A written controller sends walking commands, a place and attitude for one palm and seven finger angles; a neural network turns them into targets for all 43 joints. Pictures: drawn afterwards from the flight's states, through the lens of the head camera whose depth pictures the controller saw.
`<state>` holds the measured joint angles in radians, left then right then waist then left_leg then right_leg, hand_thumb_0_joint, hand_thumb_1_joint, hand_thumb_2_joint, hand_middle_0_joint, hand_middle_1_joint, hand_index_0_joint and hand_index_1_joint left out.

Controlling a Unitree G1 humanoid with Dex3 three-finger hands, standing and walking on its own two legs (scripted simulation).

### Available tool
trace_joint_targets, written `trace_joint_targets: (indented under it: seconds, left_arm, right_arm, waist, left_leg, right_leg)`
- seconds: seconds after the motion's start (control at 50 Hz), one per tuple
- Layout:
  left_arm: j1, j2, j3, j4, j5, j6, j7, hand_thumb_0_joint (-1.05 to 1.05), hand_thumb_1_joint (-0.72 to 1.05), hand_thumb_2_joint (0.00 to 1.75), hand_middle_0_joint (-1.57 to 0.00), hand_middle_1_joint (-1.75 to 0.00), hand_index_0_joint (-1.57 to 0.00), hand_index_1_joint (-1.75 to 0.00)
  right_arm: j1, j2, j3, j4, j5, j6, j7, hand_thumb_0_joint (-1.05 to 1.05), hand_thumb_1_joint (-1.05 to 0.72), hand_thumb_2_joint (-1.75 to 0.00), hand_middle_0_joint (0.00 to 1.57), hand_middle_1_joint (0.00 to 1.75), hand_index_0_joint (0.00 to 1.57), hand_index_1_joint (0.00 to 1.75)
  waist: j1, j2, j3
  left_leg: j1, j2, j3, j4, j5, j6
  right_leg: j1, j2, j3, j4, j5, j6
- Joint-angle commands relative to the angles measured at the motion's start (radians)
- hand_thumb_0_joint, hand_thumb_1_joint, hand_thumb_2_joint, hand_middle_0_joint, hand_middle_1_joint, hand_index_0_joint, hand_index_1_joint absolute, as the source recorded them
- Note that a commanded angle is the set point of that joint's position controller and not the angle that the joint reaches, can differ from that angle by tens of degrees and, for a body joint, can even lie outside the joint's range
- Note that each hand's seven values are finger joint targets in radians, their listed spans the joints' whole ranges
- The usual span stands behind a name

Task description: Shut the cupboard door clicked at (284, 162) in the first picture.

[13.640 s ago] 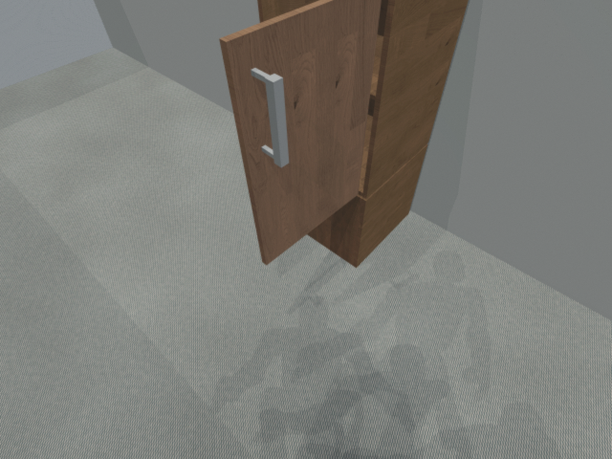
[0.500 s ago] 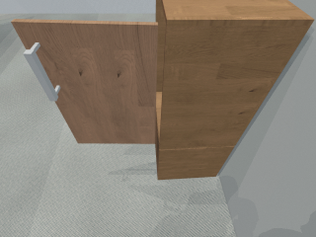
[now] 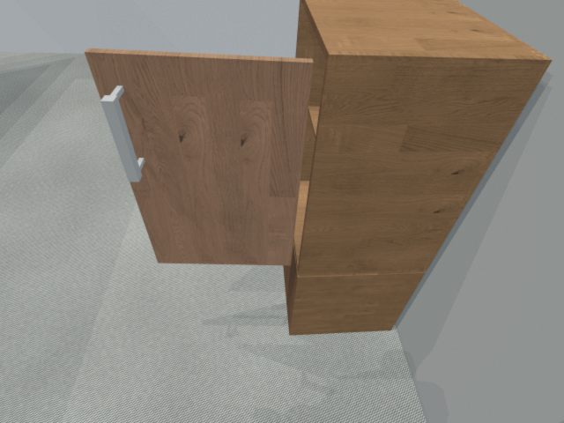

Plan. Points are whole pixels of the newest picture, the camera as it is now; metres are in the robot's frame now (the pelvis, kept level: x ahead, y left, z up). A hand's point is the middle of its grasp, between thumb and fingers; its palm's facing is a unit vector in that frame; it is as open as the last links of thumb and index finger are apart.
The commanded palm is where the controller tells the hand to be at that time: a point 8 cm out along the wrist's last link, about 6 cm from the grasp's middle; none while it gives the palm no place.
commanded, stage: shuffle to correct the standing spot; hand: left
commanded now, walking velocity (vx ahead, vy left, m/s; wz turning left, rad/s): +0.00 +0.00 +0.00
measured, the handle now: (127, 136) +0.58 +0.34 +0.10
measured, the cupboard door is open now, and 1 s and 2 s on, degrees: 87 87 87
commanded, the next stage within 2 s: come to a stop and stand still in 1.06 s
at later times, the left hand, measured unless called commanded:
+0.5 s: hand out of the picture -0.03 +0.23 -0.19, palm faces +0.06 -0.99 -0.15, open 7.4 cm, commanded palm none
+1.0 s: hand (136, 413) +0.18 +0.25 -0.16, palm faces +0.08 -0.98 -0.16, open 7.3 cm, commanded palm none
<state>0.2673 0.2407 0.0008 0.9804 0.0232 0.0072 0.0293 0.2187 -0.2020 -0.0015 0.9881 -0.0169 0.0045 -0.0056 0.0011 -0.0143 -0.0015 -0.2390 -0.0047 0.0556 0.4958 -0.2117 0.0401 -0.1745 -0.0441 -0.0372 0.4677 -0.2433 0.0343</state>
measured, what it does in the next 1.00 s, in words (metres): steps to the left: right foot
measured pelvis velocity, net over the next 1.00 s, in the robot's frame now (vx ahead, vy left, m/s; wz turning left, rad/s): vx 0.08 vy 0.09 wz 0.05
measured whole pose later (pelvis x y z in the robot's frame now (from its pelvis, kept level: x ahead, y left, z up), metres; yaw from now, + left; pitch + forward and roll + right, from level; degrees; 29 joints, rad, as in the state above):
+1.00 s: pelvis +0.08 +0.09 -0.01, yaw +3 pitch -2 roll -1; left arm 0.20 0.11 0.04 0.95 0.02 -0.04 0.03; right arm 0.41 -0.13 -0.03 1.11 -0.02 0.00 -0.01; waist -0.03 0.03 0.02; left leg -0.27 -0.07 0.09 0.84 -0.47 0.05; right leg -0.25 -0.06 -0.13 0.55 -0.25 0.00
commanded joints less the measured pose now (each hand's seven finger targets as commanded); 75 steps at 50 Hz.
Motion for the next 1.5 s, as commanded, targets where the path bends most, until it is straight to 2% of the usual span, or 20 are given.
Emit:
trace_joint_targets:
  seconds: [0.0, 0.18, 0.26, 0.32, 0.34, 0.38, 0.4, 0.44, 0.54, 0.74, 0.86, 0.88, 0.92, 0.94, 1.02, 1.14, 1.18, 1.2, 1.32, 1.48]
  left_arm:
    - [0.074, 0.072, 0.011, -0.021, 0.0, -0.01, 0.004, 0.0, 0.9, 0.9, -0.2, -0.3, -0.2, -0.3]
    - [0.166, 0.059, 0.031, 0.014, 0.012, 0.001, 0.003, 0.0, 0.9, 0.9, -0.2, -0.3, -0.2, -0.3]
    - [0.17, 0.114, 0.072, 0.011, 0.001, -0.008, 0.016, 0.0, 0.9, 0.9, -0.2, -0.3, -0.2, -0.3]
    - [0.044, 0.112, 0.076, -0.027, 0.01, -0.008, 0.014, 0.0, 0.9, 0.9, -0.2, -0.3, -0.2, -0.3]
    - [0.035, 0.081, 0.073, -0.032, 0.014, 0.002, 0.009, 0.0, 0.9, 0.9, -0.2, -0.3, -0.2, -0.3]
    - [0.058, -0.034, 0.051, -0.055, 0.005, 0.006, -0.003, 0.0, 0.9, 0.9, -0.2, -0.3, -0.2, -0.3]
    - [0.051, -0.031, 0.05, -0.044, 0.01, 0.004, -0.004, 0.0, 0.9, 0.9, -0.2, -0.3, -0.2, -0.3]
    - [0.113, -0.038, 0.052, 0.001, 0.014, -0.009, -0.018, 0.0, 0.9, 0.9, -0.2, -0.3, -0.2, -0.3]
    - [0.069, -0.065, 0.041, 0.005, 0.008, -0.016, -0.019, 0.0, 0.9, 0.9, -0.2, -0.3, -0.2, -0.3]
    - [-0.097, -0.054, 0.049, -0.068, 0.008, -0.014, -0.017, 0.0, 0.9, 0.9, -0.2, -0.3, -0.2, -0.3]
    - [0.007, -0.057, 0.058, -0.044, 0.004, -0.027, -0.002, 0.0, 0.9, 0.9, -0.2, -0.3, -0.2, -0.3]
    - [0.099, -0.028, 0.064, -0.016, 0.003, -0.036, 0.004, 0.0, 0.9, 0.9, -0.2, -0.3, -0.2, -0.3]
    - [0.24, 0.106, 0.089, 0.014, -0.002, -0.048, 0.012, 0.0, 0.9, 0.9, -0.2, -0.3, -0.2, -0.3]
    - [0.229, 0.101, 0.101, 0.01, -0.005, -0.052, 0.019, 0.0, 0.9, 0.9, -0.2, -0.3, -0.2, -0.3]
    - [0.02, 0.026, 0.088, -0.053, 0.011, -0.064, 0.015, 0.0, 0.9, 0.9, -0.2, -0.3, -0.2, -0.3]
    - [-0.002, 0.095, 0.098, -0.057, 0.012, -0.028, -0.018, 0.0, 0.9, 0.9, -0.2, -0.3, -0.2, -0.3]
    - [0.019, -0.025, 0.069, -0.085, 0.0, -0.009, -0.025, 0.0, 0.9, 0.9, -0.2, -0.3, -0.2, -0.3]
    - [-0.008, -0.02, 0.062, -0.104, 0.0, -0.016, -0.024, 0.0, 0.9, 0.9, -0.2, -0.3, -0.2, -0.3]
    - [0.132, -0.028, 0.034, 0.024, -0.012, 0.009, -0.008, 0.0, 0.9, 0.9, -0.2, -0.3, -0.2, -0.3]
    - [0.072, -0.01, 0.057, -0.047, -0.003, 0.036, -0.008, 0.0, 0.9, 0.9, -0.2, -0.3, -0.2, -0.3]
  right_arm:
    - [0.032, -0.14, -0.035, -0.037, -0.002, -0.018, -0.004, 0.0, -0.9, -0.9, 0.2, 0.3, 0.2, 0.3]
    - [0.072, -0.126, -0.044, -0.008, -0.005, 0.015, 0.0, 0.0, -0.9, -0.9, 0.2, 0.3, 0.2, 0.3]
    - [0.121, -0.049, -0.048, -0.013, -0.009, 0.022, 0.003, 0.0, -0.9, -0.9, 0.2, 0.3, 0.2, 0.3]
    - [0.241, -0.017, -0.051, 0.008, 0.002, 0.009, 0.013, 0.0, -0.9, -0.9, 0.2, 0.3, 0.2, 0.3]
    - [0.3, -0.032, -0.053, 0.023, 0.001, 0.005, 0.009, 0.0, -0.9, -0.9, 0.2, 0.3, 0.2, 0.3]
    - [0.378, -0.154, -0.076, 0.033, -0.015, -0.012, -0.012, 0.0, -0.9, -0.9, 0.2, 0.3, 0.2, 0.3]
    - [0.291, -0.14, -0.071, 0.026, -0.008, -0.01, -0.016, 0.0, -0.9, -0.9, 0.2, 0.3, 0.2, 0.3]
    - [0.188, -0.083, -0.048, 0.012, -0.005, -0.033, -0.017, 0.0, -0.9, -0.9, 0.2, 0.3, 0.2, 0.3]
    - [0.263, -0.044, -0.034, 0.064, 0.001, -0.062, -0.03, 0.0, -0.9, -0.9, 0.2, 0.3, 0.2, 0.3]
    - [0.292, -0.051, -0.043, 0.094, -0.011, -0.049, -0.027, 0.0, -0.9, -0.9, 0.2, 0.3, 0.2, 0.3]
    - [0.262, -0.033, -0.036, 0.097, -0.002, -0.045, -0.025, 0.0, -0.9, -0.9, 0.2, 0.3, 0.2, 0.3]
    - [0.238, -0.027, -0.035, 0.082, 0.007, -0.047, -0.022, 0.0, -0.9, -0.9, 0.2, 0.3, 0.2, 0.3]
    - [0.19, -0.024, -0.045, 0.018, -0.001, -0.044, -0.013, 0.0, -0.9, -0.9, 0.2, 0.3, 0.2, 0.3]
    - [0.133, -0.055, -0.055, 0.005, -0.008, -0.033, -0.006, 0.0, -0.9, -0.9, 0.2, 0.3, 0.2, 0.3]
    - [0.154, 0.009, -0.064, -0.008, -0.012, -0.001, 0.03, 0.0, -0.9, -0.9, 0.2, 0.3, 0.2, 0.3]
    - [0.295, -0.022, -0.068, 0.016, -0.007, -0.02, 0.03, 0.0, -0.9, -0.9, 0.2, 0.3, 0.2, 0.3]
    - [0.389, -0.169, -0.092, 0.016, -0.021, -0.035, 0.009, 0.0, -0.9, -0.9, 0.2, 0.3, 0.2, 0.3]
    - [0.348, -0.203, -0.093, 0.001, -0.023, -0.037, -0.003, 0.0, -0.9, -0.9, 0.2, 0.3, 0.2, 0.3]
    - [0.09, -0.112, -0.041, -0.004, -0.007, -0.047, -0.039, 0.0, -0.9, -0.9, 0.2, 0.3, 0.2, 0.3]
    - [0.064, -0.156, -0.086, 0.02, -0.01, -0.005, -0.054, 0.0, -0.9, -0.9, 0.2, 0.3, 0.2, 0.3]
  waist:
    - [0.006, 0.031, 0.069]
    - [0.024, 0.015, 0.11]
    - [0.01, -0.219, 0.088]
    - [-0.067, -0.127, 0.076]
    - [-0.086, -0.022, 0.101]
    - [-0.085, 0.376, 0.151]
    - [-0.049, 0.246, 0.166]
    - [0.008, 0.091, 0.133]
    - [-0.022, 0.043, 0.052]
    - [-0.046, 0.036, 0.086]
    - [0.019, 0.018, 0.062]
    - [0.059, -0.018, 0.021]
    - [0.089, -0.217, 0.002]
    - [0.098, -0.123, 0.042]
    - [-0.029, -0.134, 0.119]
    - [-0.07, 0.018, 0.051]
    - [-0.092, 0.381, 0.061]
    - [-0.079, 0.271, 0.07]
    - [0.012, 0.125, -0.051]
    - [-0.01, 0.154, -0.025]
  left_leg:
    - [-0.088, 0.12, -0.157, -0.221, -0.189, -0.001]
    - [-0.198, 0.08, -0.15, -0.175, -0.409, 0.011]
    - [-0.196, 0.004, -0.003, 0.282, -0.188, -0.024]
    - [0.051, 0.023, 0.009, 0.117, -0.195, -0.023]
    - [0.112, 0.017, -0.024, 0.003, -0.254, -0.016]
    - [0.065, 0.309, -0.519, -0.397, -0.645, 0.104]
    - [-0.042, 0.33, -0.531, -0.432, -0.65, 0.139]
    - [-0.087, 0.279, -0.39, -0.403, -0.433, 0.138]
    - [0.157, 0.239, -0.235, -0.325, 0.056, 0.165]
    - [0.163, 0.247, -0.266, -0.304, 0.077, 0.148]
    - [0.04, 0.168, -0.153, -0.128, 0.297, 0.054]
    - [-0.086, 0.121, -0.098, -0.003, 0.288, 0.022]
    - [-0.441, -0.023, 0.03, 0.412, -0.383, -0.039]
    - [-0.455, 0.04, -0.052, 0.556, -0.368, -0.032]
    - [-0.275, 0.125, -0.06, 0.513, -0.142, -0.054]
    - [0.156, 0.013, 0.12, 0.092, -0.082, -0.085]
    - [0.132, 0.328, -0.378, -0.249, -0.257, 0.033]
    - [0.051, 0.413, -0.511, -0.322, -0.239, 0.127]
    - [0.072, 0.307, -0.118, -0.142, 0.706, 0.096]
    - [0.078, 0.354, -0.147, -0.096, 0.645, 0.109]
  right_leg:
    - [-0.019, -0.04, 0.046, -0.082, -0.027, -0.037]
    - [-0.042, -0.058, 0.049, -0.088, -0.307, -0.05]
    - [-0.113, -0.309, 0.342, -0.311, -0.504, -0.182]
    - [-0.305, -0.246, 0.159, -0.207, -0.43, -0.133]
    - [-0.377, -0.152, 0.083, -0.07, -0.441, -0.101]
    - [-0.524, 0.038, -0.075, 0.458, -0.324, -0.037]
    - [-0.479, -0.026, 0.024, 0.601, -0.241, -0.064]
    - [-0.421, -0.069, 0.02, 0.663, -0.101, -0.053]
    - [-0.407, -0.065, -0.015, 0.444, -0.083, -0.024]
    - [-0.327, -0.046, -0.038, 0.229, -0.106, -0.028]
    - [-0.012, -0.013, -0.068, 0.018, -0.007, -0.061]
    - [0.175, -0.079, 0.012, -0.019, 0.043, -0.099]
    - [0.353, -0.474, 0.504, -0.207, 0.011, -0.322]
    - [0.24, -0.482, 0.51, -0.264, -0.097, -0.344]
    - [-0.15, -0.309, 0.144, -0.311, -0.131, -0.186]
    - [-0.338, -0.154, -0.029, -0.053, -0.32, -0.099]
    - [-0.478, 0.025, -0.147, 0.418, -0.396, -0.012]
    - [-0.474, -0.011, -0.027, 0.549, -0.365, -0.033]
    - [-0.183, -0.028, 0.009, 0.376, -0.126, 0.0]
    - [-0.14, 0.007, 0.011, 0.217, -0.134, -0.029]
